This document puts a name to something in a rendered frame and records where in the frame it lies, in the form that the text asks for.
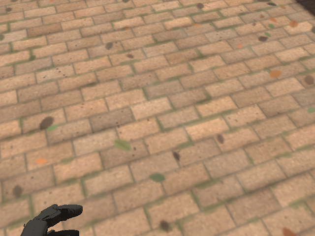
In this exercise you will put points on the left robot hand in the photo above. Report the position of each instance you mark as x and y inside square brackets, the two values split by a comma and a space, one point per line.
[51, 216]

